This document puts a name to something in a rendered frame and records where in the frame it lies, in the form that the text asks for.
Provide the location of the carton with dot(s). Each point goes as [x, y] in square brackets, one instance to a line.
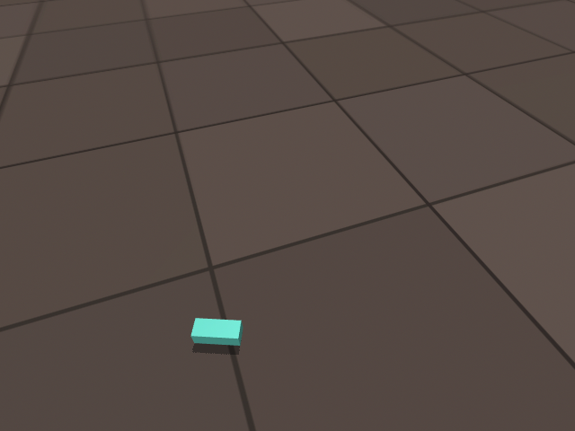
[215, 331]

